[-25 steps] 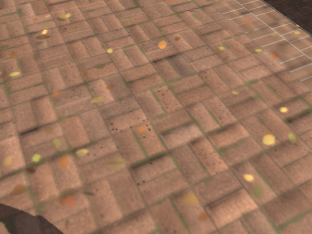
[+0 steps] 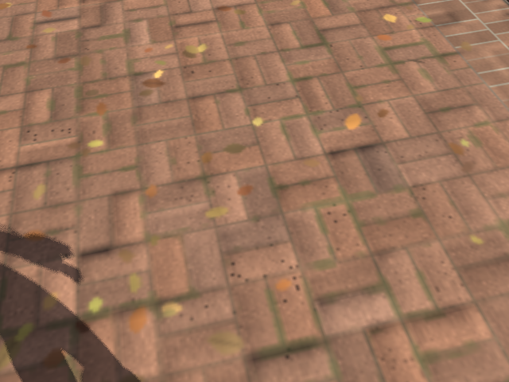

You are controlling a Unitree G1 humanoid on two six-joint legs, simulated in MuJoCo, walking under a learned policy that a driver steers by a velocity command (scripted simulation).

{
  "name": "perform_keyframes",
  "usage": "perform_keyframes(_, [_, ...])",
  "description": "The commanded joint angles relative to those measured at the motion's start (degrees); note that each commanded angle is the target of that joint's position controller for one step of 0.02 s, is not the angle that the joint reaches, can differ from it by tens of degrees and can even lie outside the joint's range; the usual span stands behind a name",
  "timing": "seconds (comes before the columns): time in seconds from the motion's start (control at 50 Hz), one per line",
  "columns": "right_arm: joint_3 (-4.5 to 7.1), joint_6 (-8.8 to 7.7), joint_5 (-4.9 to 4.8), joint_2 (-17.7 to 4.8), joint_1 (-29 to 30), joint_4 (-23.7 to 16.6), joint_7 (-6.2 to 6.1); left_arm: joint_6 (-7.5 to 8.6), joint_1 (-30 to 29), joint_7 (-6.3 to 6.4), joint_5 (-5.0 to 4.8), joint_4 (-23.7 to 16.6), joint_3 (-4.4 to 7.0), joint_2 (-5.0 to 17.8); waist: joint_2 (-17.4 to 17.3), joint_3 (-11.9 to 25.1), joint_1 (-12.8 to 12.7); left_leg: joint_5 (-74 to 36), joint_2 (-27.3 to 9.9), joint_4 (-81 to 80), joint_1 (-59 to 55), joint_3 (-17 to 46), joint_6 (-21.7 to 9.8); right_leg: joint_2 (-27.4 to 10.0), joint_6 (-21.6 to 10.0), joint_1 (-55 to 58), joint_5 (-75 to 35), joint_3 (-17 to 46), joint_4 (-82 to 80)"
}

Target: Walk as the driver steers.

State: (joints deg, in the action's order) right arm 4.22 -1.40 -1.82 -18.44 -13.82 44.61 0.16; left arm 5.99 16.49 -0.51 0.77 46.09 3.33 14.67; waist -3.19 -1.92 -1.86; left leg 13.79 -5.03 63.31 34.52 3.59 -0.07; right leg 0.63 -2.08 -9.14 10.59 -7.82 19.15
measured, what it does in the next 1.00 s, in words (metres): walks ahead, turning left: left foot, then right foot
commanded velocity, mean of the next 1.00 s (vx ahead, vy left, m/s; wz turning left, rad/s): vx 0.24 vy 0.00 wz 0.45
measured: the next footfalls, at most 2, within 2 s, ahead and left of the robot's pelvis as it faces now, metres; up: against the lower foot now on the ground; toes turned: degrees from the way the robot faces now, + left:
left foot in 0.30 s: +0.32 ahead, +0.16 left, +0.00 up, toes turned +14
right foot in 0.80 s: +0.50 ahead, +0.01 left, +0.00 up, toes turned +29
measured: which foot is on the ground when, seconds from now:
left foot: up 0.00-0.28, down 0.30-0.80, up 0.82-1.00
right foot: down 0.00-0.30, up 0.32-0.78, down 0.80-1.00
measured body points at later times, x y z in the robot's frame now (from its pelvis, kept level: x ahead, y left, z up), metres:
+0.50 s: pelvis +0.24 +0.08 -0.01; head +0.29 +0.11 +0.44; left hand +0.33 +0.39 -0.11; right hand +0.45 -0.16 -0.10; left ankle +0.28 +0.15 -0.74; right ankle +0.30 -0.09 -0.66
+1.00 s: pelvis +0.37 +0.08 -0.01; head +0.40 +0.08 +0.44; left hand +0.38 +0.37 -0.11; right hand +0.62 -0.10 -0.12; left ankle +0.27 +0.18 -0.71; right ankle +0.47 -0.01 -0.74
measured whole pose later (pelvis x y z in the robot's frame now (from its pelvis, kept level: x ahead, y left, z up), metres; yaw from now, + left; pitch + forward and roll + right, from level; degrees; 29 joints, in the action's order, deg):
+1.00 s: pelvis +0.37 +0.08 -0.01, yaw +28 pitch +1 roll +0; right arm 3.0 3.1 -0.2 -16.9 -9.1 40.7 -1.6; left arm 1.1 6.7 0.0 0.7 43.6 1.5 13.8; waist -1.1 -2.5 -0.7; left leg 29.3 1.5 45.6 18.9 5.5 4.7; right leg 0.3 -0.2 -18.5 9.8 1.8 27.2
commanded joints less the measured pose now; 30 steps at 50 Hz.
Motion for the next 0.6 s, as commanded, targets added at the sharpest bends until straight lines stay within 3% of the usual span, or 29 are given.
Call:
perform_keyframes(0.02, [0.31, 0.26, 0.35, -1.1, 0.4, -4.3, 0.23, 1.1, -3.2, 0.65, 0.12, -2.8, 2.1, 8.0, 6.7, -0.3, 1.4, -6.5, -2.7, -5.2, 6.1, 2.6, 0.9, -16.2, -8.4, 3.6, -12.1, 8.6, -11.7])
perform_keyframes(0.1, [-0.43, -0.34, 0.56, 0.2, 7.1, -6.6, 1.75, 0.23, -2.1, 1.27, -0.26, -1.7, 2.67, 10.0, 5.7, -2.3, -0.9, -15.2, -1.9, -18.2, 4.1, -1.6, 0.2, -15.3, -7.3, 5.2, -13.6, 1.4, -12.3])
perform_keyframes(0.16, [-0.67, -0.35, 0.54, 0.3, 11.9, -9.0, 2.65, -0.73, 0.4, 1.37, -1.08, -0.2, 3.21, 11.2, 5.1, -4.0, -2.4, -14.4, -1.3, -23.7, 4.8, -3.9, -1.4, -16.7, -6.7, 9.8, -15.4, -1.1, -11.1])
perform_keyframes(0.2, [-0.42, -0.25, 0.54, -0.5, 13.2, -10.3, 3.17, -1.55, 0.8, 1.33, -1.77, 0.4, 3.59, 12.0, 5.5, -4.1, -2.1, -10.9, -0.3, -25.8, 4.5, -5.5, -3.0, -17.7, -5.8, 13.4, -21.1, -2.5, -8.4])
perform_keyframes(0.24, [0.51, 0.07, 0.65, -2.2, 11.1, -10.8, 3.35, -2.32, -0.1, 1.52, -2.36, 0.3, 4.11, 13.8, 7.3, -1.3, 0.4, -5.4, 3.1, -26.2, -1.3, -8.6, -5.2, -17.7, -4.6, 15.5, -39.2, -4.2, -1.5])
perform_keyframes(0.26, [1.43, 0.33, 0.57, -3.7, 6.9, -10.1, 3.24, -2.79, -0.7, 1.63, -2.69, 0.1, 4.34, 14.5, 8.1, 1.5, 3.1, -2.7, 5.4, -26.1, -7.1, -10.2, -6.6, -17.3, -4.0, 15.5, -47.6, -4.9, 5.2])
perform_keyframes(0.28, [3.02, 0.49, 0.62, -6.3, -1.4, -8.1, 2.81, -3.28, -2.2, 1.71, -3.03, -0.4, 4.23, 14.4, 7.2, 5.3, 8.0, -5.3, 8.3, -29.7, -17.9, -11.1, -8.4, -15.2, -2.3, 12.2, -50.7, -6.3, 16.9])
perform_keyframes(0.3, [4.95, 0.95, 0.86, -10.4, -10.0, -5.9, 1.64, -3.0, -2.0, 1.89, -2.3, -1.1, 3.53, 12.8, 3.3, 10.0, 11.9, -12.8, 6.7, -32.5, -34.2, -5.1, -10.7, -12.3, 1.0, 0.6, -38.0, -6.3, 33.3])
perform_keyframes(0.32, [5.81, 0.79, 1.18, -17.7, -7.2, -6.7, 0.82, -1.87, 4.0, 1.34, 0.78, -4.4, 0.93, 4.0, -14.1, 14.2, 3.6, -21.5, -9.5, -33.9, -53.7, 24.9, -21.2, -0.3, 5.7, -26.2, 21.0, -3.4, 55.9])
perform_keyframes(0.34, [4.55, -0.18, 1.65, -14.3, -7.7, -9.7, 1.32, -0.09, 1.7, 0.74, -0.43, -4.1, 0.89, 7.8, -6.6, 26.0, 7.2, -22.4, -15.9, -40.8, -56.6, 40.7, -26.2, 2.0, 5.7, -29.7, 28.5, 11.6, 64.1])
perform_keyframes(0.36, [3.51, -0.97, 1.8, -11.1, -5.2, -9.7, 1.8, 0.45, -4.4, 0.56, -2.63, -5.8, 1.7, 10.7, -1.8, 19.8, 7.9, -28.2, -14.0, -41.8, -52.0, 31.8, -23.1, -0.9, 4.6, -32.7, 23.5, 13.4, 63.5])
perform_keyframes(0.38, [3.08, -1.45, 0.99, -9.2, -2.6, -9.3, 1.8, 0.71, -5.8, 1.05, -2.27, -6.4, 1.34, 9.8, 1.4, 12.8, 5.8, -31.6, -11.0, -41.4, -43.9, 24.1, -20.5, -3.0, 4.0, -32.9, 18.8, 12.6, 58.7])
perform_keyframes(0.4, [2.69, -1.41, 0.49, -7.5, 0.5, -9.5, 1.51, 0.48, -6.0, 1.72, -0.8, -5.7, 1.61, 10.1, 3.5, 9.0, 3.8, -33.6, -8.7, -41.9, -36.5, 19.3, -18.4, -5.0, 4.3, -30.9, 15.5, 12.4, 54.4])
perform_keyframes(0.44, [2.25, -1.06, 1.76, -6.5, 3.6, -10.9, 0.89, -1.14, -4.5, 2.03, -0.21, -5.7, 2.19, 11.0, 1.8, 7.6, 0.7, -38.5, -6.4, -44.1, -26.5, 15.3, -17.3, -5.8, 4.7, -23.7, 12.3, 12.7, 50.4])
perform_keyframes(0.46, [2.39, -1.04, 1.99, -6.9, 3.9, -10.8, 0.65, -1.84, -3.7, 2.1, -0.04, -5.6, 1.97, 9.9, 1.7, 7.7, 0.1, -41.7, -5.8, -44.3, -24.4, 14.0, -17.4, -5.3, 5.4, -22.6, 11.6, 12.2, 48.2])
perform_keyframes(0.52, [2.89, -0.42, 1.55, -8.6, 2.7, -9.9, -0.52, -2.95, -4.9, 2.47, 0.31, -6.2, 1.19, 7.6, 0.9, 8.7, 0.1, -45.3, -3.6, -43.4, -22.2, 10.8, -16.4, -3.4, 7.2, -22.4, 6.9, 11.5, 39.8])
perform_keyframes(0.6, [2.87, 1.71, 0.73, -8.7, 2.1, -9.6, -2.02, -3.61, -10.3, 2.04, -0.17, -7.4, 0.76, 7.1, -1.6, 9.7, 1.9, -35.2, -1.3, -41.6, -22.5, 11.8, -12.7, -1.3, 8.1, -21.2, -1.8, 12.4, 29.0])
